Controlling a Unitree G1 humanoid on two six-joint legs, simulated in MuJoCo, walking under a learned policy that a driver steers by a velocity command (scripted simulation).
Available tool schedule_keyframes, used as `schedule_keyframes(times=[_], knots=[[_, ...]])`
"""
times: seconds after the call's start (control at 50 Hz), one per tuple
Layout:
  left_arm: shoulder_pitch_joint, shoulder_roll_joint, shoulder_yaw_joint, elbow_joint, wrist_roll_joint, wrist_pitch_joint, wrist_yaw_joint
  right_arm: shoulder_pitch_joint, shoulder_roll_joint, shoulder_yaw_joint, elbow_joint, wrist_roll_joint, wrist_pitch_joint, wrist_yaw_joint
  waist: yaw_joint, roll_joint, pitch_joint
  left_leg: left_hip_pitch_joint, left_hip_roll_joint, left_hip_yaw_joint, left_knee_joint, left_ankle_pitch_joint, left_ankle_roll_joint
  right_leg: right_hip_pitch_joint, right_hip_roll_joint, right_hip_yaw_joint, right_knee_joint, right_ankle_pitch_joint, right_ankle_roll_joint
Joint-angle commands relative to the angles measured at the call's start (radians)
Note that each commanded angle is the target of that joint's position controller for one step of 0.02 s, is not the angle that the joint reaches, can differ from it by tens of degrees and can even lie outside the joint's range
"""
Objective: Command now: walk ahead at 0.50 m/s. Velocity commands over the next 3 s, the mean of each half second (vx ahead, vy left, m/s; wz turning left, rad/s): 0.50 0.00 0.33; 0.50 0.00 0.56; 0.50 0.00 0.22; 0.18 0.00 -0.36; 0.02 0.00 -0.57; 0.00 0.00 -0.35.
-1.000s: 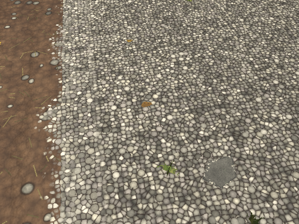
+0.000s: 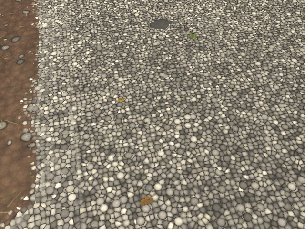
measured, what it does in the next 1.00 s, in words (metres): walks ahead, turning left: left foot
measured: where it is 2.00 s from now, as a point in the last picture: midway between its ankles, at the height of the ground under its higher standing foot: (93, 149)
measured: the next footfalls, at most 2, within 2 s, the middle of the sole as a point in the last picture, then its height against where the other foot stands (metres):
left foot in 0.54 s outside the picture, level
right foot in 1.08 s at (133, 161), level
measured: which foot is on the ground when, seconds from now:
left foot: up 0.00-0.52, down 0.54-1.00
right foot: down 0.00-0.52, up 0.54-1.00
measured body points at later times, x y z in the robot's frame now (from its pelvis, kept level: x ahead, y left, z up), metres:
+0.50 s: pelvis +0.26 +0.01 +0.00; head +0.29 +0.02 +0.45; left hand +0.15 +0.23 -0.14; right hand +0.48 -0.17 -0.12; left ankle +0.37 +0.11 -0.71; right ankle +0.11 -0.08 -0.72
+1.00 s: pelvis +0.52 +0.09 +0.01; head +0.55 +0.12 +0.46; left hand +0.61 +0.39 -0.08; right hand +0.61 -0.18 -0.11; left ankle +0.37 +0.10 -0.72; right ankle +0.73 +0.04 -0.69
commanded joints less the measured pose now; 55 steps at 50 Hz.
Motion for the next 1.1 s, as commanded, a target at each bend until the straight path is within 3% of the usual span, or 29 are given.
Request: schedule_keyframes(times=[0.02, 0.04, 0.06, 0.1, 0.14, 0.2, 0.3, 0.38, 0.44, 0.48, 0.5, 0.52, 0.54, 0.56, 0.58, 0.6, 0.62, 0.64, 0.66, 0.7, 0.74, 0.8, 0.96, 0.98, 1.02, 1.04, 1.06, 1.08, 1.1], knots=[[0.416, 0.245, 0.078, 0.079, -0.019, 0.013, 0.008, 0.053, -0.131, -0.029, -0.067, 0.007, -0.009, 0.003, 0.152, -0.109, -0.308, -0.619, -0.013, -0.118, 0.728, -0.030, 0.040, 0.714, -0.400, 0.746, -0.267, -0.206, -0.224], [0.302, 0.189, 0.062, 0.059, -0.027, 0.012, 0.006, -0.025, -0.126, -0.033, -0.093, 0.006, -0.011, 0.005, 0.110, -0.069, -0.158, -0.654, 0.038, -0.126, 0.714, 0.061, 0.046, 0.570, -0.374, 0.564, -0.280, -0.190, -0.189], [0.248, 0.128, 0.047, 0.053, -0.023, 0.002, 0.003, -0.063, -0.104, -0.029, -0.098, 0.006, -0.013, 0.008, 0.089, -0.023, -0.088, -0.622, 0.073, -0.125, 0.661, 0.128, 0.045, 0.448, -0.333, 0.454, -0.321, -0.098, -0.156], [0.233, 0.068, 0.029, 0.073, -0.024, -0.013, 0.011, -0.052, -0.074, -0.029, -0.089, -0.017, 0.012, 0.017, 0.037, -0.052, -0.039, -0.533, 0.108, -0.125, 0.573, 0.177, 0.030, 0.310, -0.258, 0.290, -0.369, -0.011, -0.085], [0.286, 0.074, 0.027, 0.097, -0.025, -0.032, 0.015, -0.048, -0.055, -0.031, -0.088, -0.022, 0.036, 0.028, 0.024, -0.062, -0.039, -0.516, 0.106, -0.116, 0.555, 0.202, 0.020, 0.287, -0.246, 0.221, -0.390, 0.063, -0.074], [0.332, 0.104, 0.033, 0.111, -0.026, -0.044, 0.019, -0.149, -0.054, -0.032, -0.127, -0.021, 0.054, 0.039, 0.027, -0.056, -0.001, -0.620, 0.125, -0.103, 0.502, 0.298, 0.006, 0.301, -0.239, 0.133, -0.427, 0.093, -0.061], [0.385, 0.095, 0.025, 0.120, -0.027, -0.042, 0.026, -0.332, -0.044, -0.020, -0.200, -0.013, 0.050, 0.051, 0.059, -0.055, 0.037, -0.679, 0.116, -0.048, 0.267, 0.454, -0.007, 0.353, -0.209, 0.004, -0.430, 0.213, -0.030], [0.458, 0.110, 0.026, 0.144, -0.026, -0.036, 0.040, -0.451, -0.034, -0.007, -0.254, -0.017, 0.048, 0.056, 0.095, -0.059, 0.051, -0.660, 0.092, 0.035, 0.100, 0.465, 0.019, 0.462, -0.236, -0.061, -0.396, 0.348, -0.024], [0.468, 0.129, 0.030, 0.152, -0.020, -0.022, 0.050, -0.456, -0.048, -0.012, -0.273, -0.021, 0.046, 0.056, 0.079, -0.072, 0.036, -0.606, 0.047, 0.080, 0.038, 0.365, 0.065, 0.553, -0.261, -0.107, -0.295, 0.604, -0.018], [0.447, 0.158, 0.039, 0.147, -0.017, -0.011, 0.056, -0.379, -0.072, -0.025, -0.257, -0.024, 0.048, 0.051, 0.037, -0.106, -0.018, -0.496, -0.016, 0.115, 0.031, 0.260, 0.111, 0.584, -0.271, -0.138, -0.141, 0.875, -0.014], [0.436, 0.172, 0.044, 0.140, -0.014, -0.002, 0.056, -0.298, -0.091, -0.036, -0.235, -0.025, 0.046, 0.048, 0.004, -0.111, -0.066, -0.409, -0.050, 0.121, 0.010, 0.220, 0.137, 0.581, -0.273, -0.146, -0.002, 0.924, -0.016], [0.424, 0.184, 0.047, 0.129, -0.017, 0.006, 0.051, -0.178, -0.118, -0.053, -0.200, -0.031, 0.039, 0.044, -0.049, -0.096, -0.131, -0.249, -0.074, 0.104, -0.062, 0.232, 0.168, 0.517, -0.267, -0.155, 0.193, 0.843, -0.006], [0.398, 0.178, 0.046, 0.098, -0.024, 0.006, 0.044, -0.035, -0.194, -0.083, -0.167, -0.045, 0.035, 0.032, -0.120, -0.018, -0.213, -0.013, 0.040, -0.079, -0.135, 0.180, 0.225, 0.314, -0.239, -0.162, 0.487, 0.560, 0.025], [0.431, 0.060, 0.025, 0.027, -0.034, -0.001, 0.018, -0.055, -0.302, -0.109, -0.184, -0.041, 0.040, 0.022, -0.038, 0.232, -0.280, 0.291, 0.350, -0.620, -0.194, 0.227, 0.393, -0.158, -0.017, -0.120, 0.870, -0.423, 0.086], [0.290, 0.145, 0.041, -0.009, -0.027, -0.015, 0.012, -0.027, -0.293, -0.106, -0.184, -0.010, 0.054, 0.021, -0.081, 0.064, -0.288, 0.281, 0.360, -0.762, -0.303, 0.206, 0.397, -0.284, 0.004, 0.111, 0.939, -0.408, 0.079], [0.231, 0.134, 0.037, -0.039, -0.038, -0.030, 0.007, -0.101, -0.262, -0.097, -0.183, -0.004, 0.057, 0.013, -0.043, 0.038, -0.146, 0.164, 0.345, -0.608, -0.331, 0.247, 0.355, -0.342, -0.062, 0.133, 0.876, -0.292, 0.069], [0.245, 0.136, 0.036, -0.031, -0.038, -0.038, 0.009, -0.150, -0.207, -0.084, -0.189, -0.001, 0.053, 0.012, 0.002, -0.029, -0.077, 0.037, 0.304, -0.522, -0.353, 0.364, 0.309, -0.286, -0.095, 0.127, 0.779, -0.228, 0.070], [0.257, 0.134, 0.039, -0.023, -0.025, -0.029, 0.013, -0.193, -0.179, -0.076, -0.198, 0.003, 0.045, 0.009, 0.041, -0.053, -0.044, -0.053, 0.252, -0.439, -0.361, 0.473, 0.274, -0.225, -0.115, 0.129, 0.713, -0.214, 0.082], [0.284, 0.125, 0.037, -0.021, -0.006, -0.008, 0.012, -0.213, -0.156, -0.067, -0.203, 0.010, 0.036, 0.005, 0.071, -0.039, -0.049, -0.113, 0.210, -0.377, -0.370, 0.545, 0.258, -0.159, -0.124, 0.131, 0.666, -0.208, 0.099], [0.285, 0.109, 0.036, -0.033, 0.007, 0.027, 0.005, -0.188, -0.167, -0.064, -0.199, 0.016, 0.015, 0.006, 0.088, -0.020, -0.060, -0.156, 0.171, -0.329, -0.373, 0.641, 0.252, -0.124, -0.125, 0.118, 0.600, -0.211, 0.128], [0.230, 0.103, 0.033, -0.061, 0.006, 0.044, 0.000, -0.150, -0.199, -0.071, -0.196, 0.014, 0.007, 0.008, 0.079, 0.001, -0.048, -0.177, 0.144, -0.309, -0.385, 0.646, 0.240, -0.152, -0.124, 0.101, 0.524, -0.154, 0.149], [0.093, 0.114, 0.031, -0.115, 0.002, 0.050, -0.003, -0.079, -0.205, -0.072, -0.195, 0.012, 0.011, 0.010, 0.031, 0.033, -0.022, -0.143, 0.127, -0.327, -0.395, 0.624, 0.208, -0.232, -0.118, 0.092, 0.388, -0.042, 0.164], [-0.135, 0.126, 0.011, -0.223, -0.013, 0.032, -0.015, 0.039, -0.221, -0.073, -0.202, -0.005, 0.021, -0.003, -0.051, 0.069, -0.015, 0.038, 0.144, -0.402, -0.302, 0.734, 0.179, -0.258, -0.044, 0.101, 0.112, 0.049, 0.134], [-0.133, 0.134, 0.010, -0.231, -0.016, 0.027, -0.015, 0.032, -0.228, -0.075, -0.208, -0.007, 0.021, -0.007, -0.042, 0.076, -0.015, 0.043, 0.152, -0.417, -0.284, 0.754, 0.169, -0.222, -0.036, 0.109, 0.075, 0.038, 0.123], [-0.028, 0.156, 0.016, -0.209, -0.017, 0.017, -0.011, -0.021, -0.243, -0.077, -0.222, -0.008, 0.015, -0.013, 0.017, 0.088, -0.035, 0.002, 0.155, -0.403, -0.236, 0.847, 0.127, -0.039, -0.012, 0.101, -0.008, 0.001, 0.087], [0.070, 0.179, 0.026, -0.177, -0.017, 0.010, -0.002, -0.037, -0.250, -0.078, -0.225, -0.008, 0.010, -0.009, 0.056, 0.085, -0.079, -0.020, 0.141, -0.389, -0.149, 0.971, 0.106, 0.104, 0.019, 0.084, -0.022, -0.033, 0.066], [0.212, 0.199, 0.037, -0.136, -0.014, -0.001, 0.008, -0.048, -0.249, -0.075, -0.222, -0.003, 0.003, -0.001, 0.127, 0.042, -0.152, -0.051, 0.092, -0.342, 0.024, 0.994, 0.085, 0.284, 0.018, 0.077, -0.085, 0.001, 0.040], [0.361, 0.252, 0.051, -0.120, 0.006, -0.010, 0.024, -0.035, -0.195, -0.059, -0.241, 0.003, -0.006, 0.007, 0.181, -0.027, -0.273, -0.181, 0.038, -0.300, 0.274, 0.756, 0.067, 0.508, -0.153, 0.252, -0.100, -0.136, -0.006], [0.412, 0.359, 0.077, -0.109, 0.024, -0.002, 0.024, 0.114, -0.103, -0.044, -0.252, 0.039, -0.003, 0.010, 0.116, -0.292, -0.399, -0.478, -0.139, -0.194, 0.595, 0.040, 0.023, 0.750, -0.427, 0.745, -0.187, -0.185, -0.149]])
